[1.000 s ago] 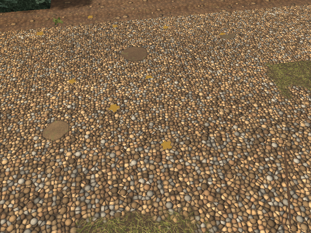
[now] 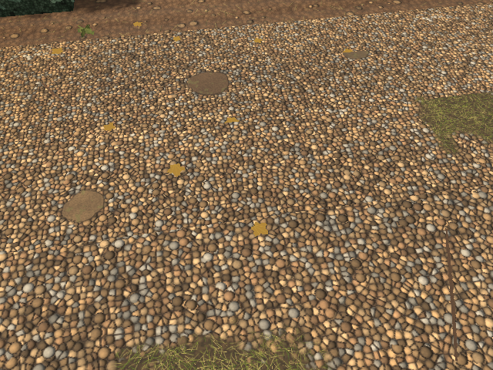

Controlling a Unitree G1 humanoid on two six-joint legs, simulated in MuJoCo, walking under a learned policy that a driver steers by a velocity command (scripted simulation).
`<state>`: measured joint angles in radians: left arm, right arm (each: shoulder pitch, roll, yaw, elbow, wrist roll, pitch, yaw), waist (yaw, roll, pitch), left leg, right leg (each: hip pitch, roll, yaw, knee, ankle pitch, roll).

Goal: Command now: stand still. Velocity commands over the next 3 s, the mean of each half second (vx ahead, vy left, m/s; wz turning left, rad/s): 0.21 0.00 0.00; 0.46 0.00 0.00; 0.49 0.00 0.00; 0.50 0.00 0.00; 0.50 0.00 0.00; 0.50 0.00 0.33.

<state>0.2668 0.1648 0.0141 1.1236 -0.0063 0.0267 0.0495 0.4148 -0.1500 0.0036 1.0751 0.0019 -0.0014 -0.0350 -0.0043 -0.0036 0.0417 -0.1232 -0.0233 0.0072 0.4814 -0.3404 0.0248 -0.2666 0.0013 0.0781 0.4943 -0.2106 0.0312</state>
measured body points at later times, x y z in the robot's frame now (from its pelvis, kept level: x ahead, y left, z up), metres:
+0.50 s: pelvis +0.09 -0.06 +0.00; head +0.10 -0.07 +0.45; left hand +0.10 +0.20 -0.14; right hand +0.08 -0.31 -0.15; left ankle +0.01 +0.09 -0.65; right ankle +0.07 -0.14 -0.74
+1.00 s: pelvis +0.37 +0.01 -0.09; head +0.41 +0.02 +0.36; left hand +0.22 +0.25 -0.22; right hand +0.63 -0.19 -0.17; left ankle +0.59 +0.15 -0.80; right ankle +0.08 -0.14 -0.74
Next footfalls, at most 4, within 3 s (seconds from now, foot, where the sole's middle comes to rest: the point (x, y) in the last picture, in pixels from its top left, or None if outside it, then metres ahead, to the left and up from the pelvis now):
1.06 left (203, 355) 0.61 0.16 -0.95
1.54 right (271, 275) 0.89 -0.06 -0.95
2.10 left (204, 231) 1.07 0.18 -0.95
2.58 right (263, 188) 1.43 -0.05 -1.12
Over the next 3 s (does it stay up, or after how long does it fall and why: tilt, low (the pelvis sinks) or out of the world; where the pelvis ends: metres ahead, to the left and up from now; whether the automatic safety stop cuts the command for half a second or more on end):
stays up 1.48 0.07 -0.35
